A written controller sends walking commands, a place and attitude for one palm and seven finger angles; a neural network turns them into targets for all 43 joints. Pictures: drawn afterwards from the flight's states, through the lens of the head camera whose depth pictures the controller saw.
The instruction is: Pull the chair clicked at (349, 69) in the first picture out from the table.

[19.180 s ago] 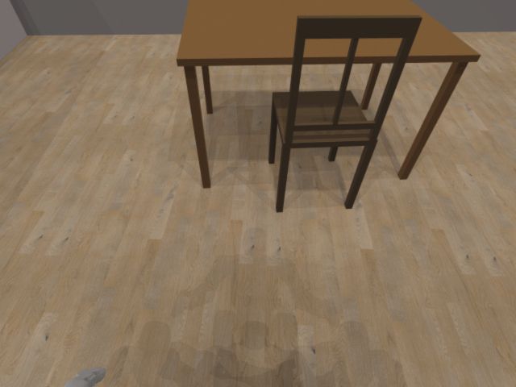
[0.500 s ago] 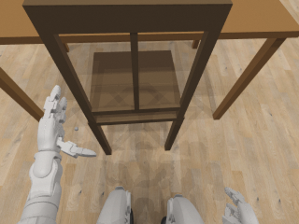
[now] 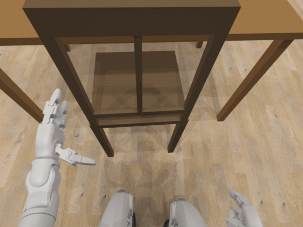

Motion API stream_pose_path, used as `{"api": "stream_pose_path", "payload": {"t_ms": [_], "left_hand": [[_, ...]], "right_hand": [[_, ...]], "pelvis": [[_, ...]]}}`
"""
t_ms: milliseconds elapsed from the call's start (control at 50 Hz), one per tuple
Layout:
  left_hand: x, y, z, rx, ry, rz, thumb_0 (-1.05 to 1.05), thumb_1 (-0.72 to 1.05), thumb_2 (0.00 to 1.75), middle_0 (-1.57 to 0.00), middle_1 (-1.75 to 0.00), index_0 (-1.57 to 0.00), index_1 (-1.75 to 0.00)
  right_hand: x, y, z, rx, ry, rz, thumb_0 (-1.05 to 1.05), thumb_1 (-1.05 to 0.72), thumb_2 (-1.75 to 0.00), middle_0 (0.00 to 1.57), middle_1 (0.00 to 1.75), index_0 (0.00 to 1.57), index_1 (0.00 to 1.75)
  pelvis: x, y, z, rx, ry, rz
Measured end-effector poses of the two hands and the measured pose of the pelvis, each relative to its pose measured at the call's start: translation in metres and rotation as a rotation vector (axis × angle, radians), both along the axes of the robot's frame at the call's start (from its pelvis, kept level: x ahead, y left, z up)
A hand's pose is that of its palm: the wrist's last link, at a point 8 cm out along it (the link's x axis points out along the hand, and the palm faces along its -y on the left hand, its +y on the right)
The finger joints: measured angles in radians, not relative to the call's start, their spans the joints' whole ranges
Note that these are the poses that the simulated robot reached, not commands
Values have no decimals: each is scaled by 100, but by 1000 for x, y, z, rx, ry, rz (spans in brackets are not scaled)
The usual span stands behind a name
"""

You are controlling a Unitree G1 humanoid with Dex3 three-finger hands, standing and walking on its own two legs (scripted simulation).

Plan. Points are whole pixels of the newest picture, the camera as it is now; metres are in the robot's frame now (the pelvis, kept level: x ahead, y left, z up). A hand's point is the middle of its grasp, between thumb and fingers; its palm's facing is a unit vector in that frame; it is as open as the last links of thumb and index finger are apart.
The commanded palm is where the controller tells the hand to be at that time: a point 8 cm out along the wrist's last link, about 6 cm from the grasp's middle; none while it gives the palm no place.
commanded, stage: aim the fingers beside a spindle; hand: left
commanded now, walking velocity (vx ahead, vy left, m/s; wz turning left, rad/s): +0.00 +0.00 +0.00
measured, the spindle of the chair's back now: (138, 81) +0.50 +0.06 +0.04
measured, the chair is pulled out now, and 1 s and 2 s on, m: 0.00 0.00 0.00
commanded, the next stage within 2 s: push the fingers through the gap in 1.08 s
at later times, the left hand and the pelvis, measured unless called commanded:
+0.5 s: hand (76, 135) +0.34 +0.21 +0.01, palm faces +0.11 -0.99 -0.03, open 16.9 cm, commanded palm +0.31 +0.26 +0.02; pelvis +0.00 +0.00 +0.00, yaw +0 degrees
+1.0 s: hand (69, 133) +0.33 +0.21 +0.04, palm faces +0.14 -0.99 -0.07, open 16.9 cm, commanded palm +0.30 +0.26 +0.02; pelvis +0.00 +0.00 +0.00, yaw +0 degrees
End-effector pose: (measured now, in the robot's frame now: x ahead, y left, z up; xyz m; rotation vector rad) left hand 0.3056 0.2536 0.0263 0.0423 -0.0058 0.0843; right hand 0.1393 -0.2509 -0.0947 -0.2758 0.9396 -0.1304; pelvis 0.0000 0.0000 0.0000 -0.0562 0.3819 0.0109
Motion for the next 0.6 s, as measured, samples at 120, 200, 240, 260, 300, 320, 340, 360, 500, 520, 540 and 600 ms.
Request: {"api": "stream_pose_path", "payload": {"t_ms": [120, 200, 240, 260, 300, 320, 340, 360, 500, 520, 540, 600], "left_hand": [[2, 3, -9, -11, 42, 22, -1, -50, 30, -6, -9, -6, -8], [3, 8, -15, -9, 54, 43, -1, -50, 30, -6, -9, -6, -8], [3, 7, -11, -4, 31, 39, -2, -50, 30, -6, -8, -6, -8], [3, 7, -8, 0, 17, 33, -2, -50, 30, -6, -8, -6, -8], [5, 4, -2, 4, -8, 20, -2, -50, 30, -6, -8, -6, -8], [6, 3, 0, 5, -13, 13, -2, -50, 30, -6, -8, -6, -8], [7, 3, 1, 6, -13, 8, -2, -50, 30, -6, -8, -6, -8], [9, 2, 0, 4, -7, 5, -2, -50, 30, -6, -8, -6, -8], [5, 6, -18, -22, 75, 28, -1, -50, 30, -6, -8, -6, -8], [2, 7, -16, -18, 70, 31, -1, -50, 30, -6, -8, -6, -8], [-1, 7, -13, -12, 58, 33, -2, -50, 30, -6, -8, -6, -8], [-8, 6, 2, 7, -1, 31, -2, -50, 30, -6, -8, -6, -8]], "right_hand": [[3, 1, 2, 1, -9, 1, 1, -90, -90, 20, 30, 20, 30], [2, 1, 0, -4, -9, 3, 1, -90, -90, 20, 30, 20, 30], [1, 2, 0, -6, -5, 4, 1, -90, -90, 20, 30, 20, 30], [1, 3, -1, -6, -3, 5, 1, -90, -90, 20, 30, 20, 30], [-1, 4, -1, -3, 2, 7, 1, -90, -90, 20, 30, 20, 30], [-1, 5, -1, -1, 4, 7, 1, -90, -90, 20, 30, 20, 30], [-2, 5, -2, 1, 7, 7, 1, -90, -90, 20, 30, 20, 30], [-2, 6, -2, 3, 9, 6, 1, -90, -90, 20, 30, 20, 30], [-6, 6, 0, 9, 8, -13, 1, -90, -90, 20, 30, 20, 30], [-6, 6, 0, 9, 7, -14, 1, -90, -90, 20, 30, 20, 30], [-6, 6, 1, 8, 7, -13, 1, -90, -90, 20, 30, 20, 30], [-5, 7, 3, 9, 4, -4, 1, -90, -90, 20, 30, 20, 30]], "pelvis": [[0, 1, 0, 3, 4, -2], [-1, 1, -2, 0, 8, -2], [-2, 2, -3, -2, 7, -1], [-2, 2, -2, -3, 6, -1], [-2, 3, -2, -4, 5, 1], [-2, 3, -1, -4, 4, 1], [-1, 4, -1, -4, 5, 0], [-1, 4, -1, -3, 6, 0], [-1, 4, -1, -1, 9, -7], [-1, 5, -1, -2, 7, -7], [-1, 5, 0, -2, 5, -7], [0, 6, 2, -3, -3, -5]]}}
